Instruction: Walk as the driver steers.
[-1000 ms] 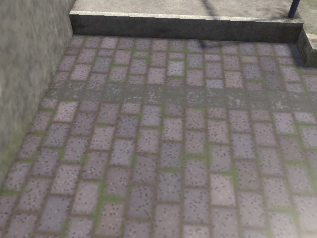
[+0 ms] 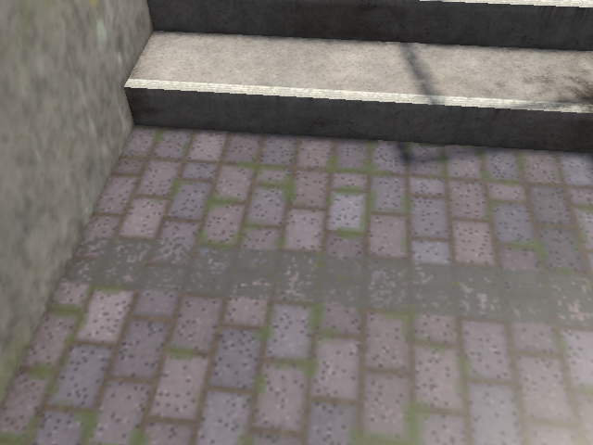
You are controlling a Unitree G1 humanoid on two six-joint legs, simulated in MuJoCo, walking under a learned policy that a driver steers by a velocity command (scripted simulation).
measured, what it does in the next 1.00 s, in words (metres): walks ahead: left foot, then right foot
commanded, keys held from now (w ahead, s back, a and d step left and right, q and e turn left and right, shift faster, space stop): w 1.00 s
